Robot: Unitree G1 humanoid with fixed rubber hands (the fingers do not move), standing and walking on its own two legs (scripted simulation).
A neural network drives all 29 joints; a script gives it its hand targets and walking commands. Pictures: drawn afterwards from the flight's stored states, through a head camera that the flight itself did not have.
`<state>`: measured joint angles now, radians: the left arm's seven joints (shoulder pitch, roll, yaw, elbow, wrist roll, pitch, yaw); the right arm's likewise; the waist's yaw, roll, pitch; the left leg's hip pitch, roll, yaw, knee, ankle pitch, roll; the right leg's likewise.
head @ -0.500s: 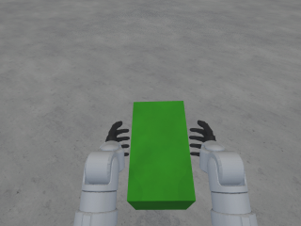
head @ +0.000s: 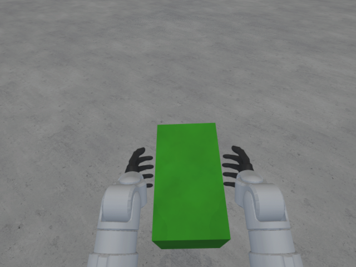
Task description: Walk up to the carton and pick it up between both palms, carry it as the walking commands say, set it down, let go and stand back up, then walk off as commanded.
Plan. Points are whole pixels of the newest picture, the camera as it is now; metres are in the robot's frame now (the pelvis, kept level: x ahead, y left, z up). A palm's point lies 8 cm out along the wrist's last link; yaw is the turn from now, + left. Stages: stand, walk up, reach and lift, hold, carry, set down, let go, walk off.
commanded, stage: carry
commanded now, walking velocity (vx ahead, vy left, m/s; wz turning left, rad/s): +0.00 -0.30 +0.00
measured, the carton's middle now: (188, 186) +0.34 +0.00 -0.01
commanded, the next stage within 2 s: none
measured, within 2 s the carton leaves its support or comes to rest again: neither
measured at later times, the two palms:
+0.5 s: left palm (164, 196) +0.26 +0.05 +0.07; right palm (280, 194) +0.26 -0.18 +0.08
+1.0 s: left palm (247, 215) +0.22 -0.11 +0.08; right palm out of the picture +0.21 -0.34 +0.08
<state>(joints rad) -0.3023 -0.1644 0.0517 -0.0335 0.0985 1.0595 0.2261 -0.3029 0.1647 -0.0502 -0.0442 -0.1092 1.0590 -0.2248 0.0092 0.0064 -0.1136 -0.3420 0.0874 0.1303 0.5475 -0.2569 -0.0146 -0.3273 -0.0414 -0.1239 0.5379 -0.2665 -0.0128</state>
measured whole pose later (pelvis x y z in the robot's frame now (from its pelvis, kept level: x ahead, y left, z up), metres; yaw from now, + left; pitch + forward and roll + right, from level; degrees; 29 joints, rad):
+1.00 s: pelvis -0.08 -0.22 -0.01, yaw +1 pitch +5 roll -2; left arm -0.31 -0.17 -0.01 -0.25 0.08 1.18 0.27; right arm -0.25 0.15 0.00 -0.34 -0.05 1.20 -0.26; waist -0.02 0.03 -0.03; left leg -0.44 0.08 0.16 0.72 -0.40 -0.05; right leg -0.46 0.00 -0.12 0.63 -0.25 -0.03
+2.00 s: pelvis -0.20 -0.60 -0.01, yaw +2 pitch +4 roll -1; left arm -0.31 -0.17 -0.03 -0.21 0.06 1.19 0.27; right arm -0.28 0.16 -0.04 -0.29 -0.09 1.21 -0.27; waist 0.01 0.07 -0.04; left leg -0.61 0.18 0.03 0.98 -0.46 -0.08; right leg -0.45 -0.07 -0.07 0.60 -0.22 0.04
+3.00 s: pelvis -0.35 -0.96 +0.00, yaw +3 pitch +5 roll -1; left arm -0.28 -0.16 -0.03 -0.30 0.07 1.18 0.29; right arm -0.29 0.16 -0.01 -0.30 -0.10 1.19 -0.25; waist 0.02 -0.01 -0.04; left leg -0.40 0.17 0.11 0.50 -0.17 -0.06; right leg -0.56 -0.10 -0.03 0.79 -0.27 0.03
